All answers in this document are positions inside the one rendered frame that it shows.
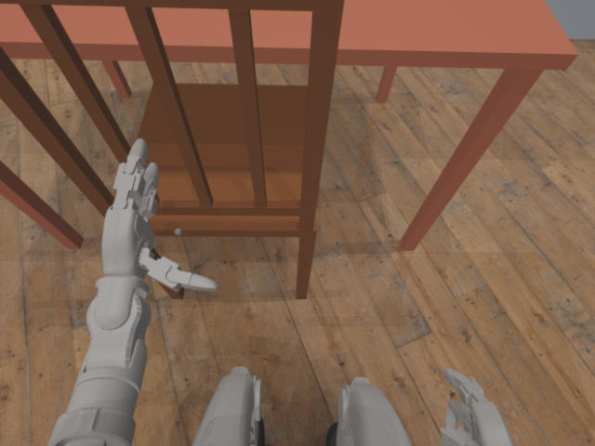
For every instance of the robot right hand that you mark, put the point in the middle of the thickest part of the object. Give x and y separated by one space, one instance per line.
482 421

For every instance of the chair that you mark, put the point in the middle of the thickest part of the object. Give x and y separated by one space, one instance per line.
234 160

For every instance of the robot left hand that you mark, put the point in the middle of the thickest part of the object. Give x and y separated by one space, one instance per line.
127 227

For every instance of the left robot forearm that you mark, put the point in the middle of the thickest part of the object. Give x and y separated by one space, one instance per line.
101 409

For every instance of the robot left thigh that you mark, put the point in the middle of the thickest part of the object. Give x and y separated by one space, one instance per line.
235 405

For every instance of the right robot shin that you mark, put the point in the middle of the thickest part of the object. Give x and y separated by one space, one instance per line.
343 440

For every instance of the table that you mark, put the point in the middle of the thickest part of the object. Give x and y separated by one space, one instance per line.
521 36

